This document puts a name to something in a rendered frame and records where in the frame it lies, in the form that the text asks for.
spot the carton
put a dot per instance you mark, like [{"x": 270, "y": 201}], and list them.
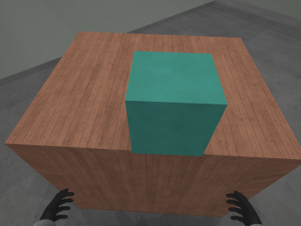
[{"x": 174, "y": 102}]

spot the pedestal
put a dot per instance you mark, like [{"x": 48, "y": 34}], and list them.
[{"x": 76, "y": 134}]

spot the right robot hand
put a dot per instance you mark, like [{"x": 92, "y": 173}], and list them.
[{"x": 249, "y": 215}]

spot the left robot hand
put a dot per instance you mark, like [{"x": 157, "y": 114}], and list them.
[{"x": 52, "y": 209}]

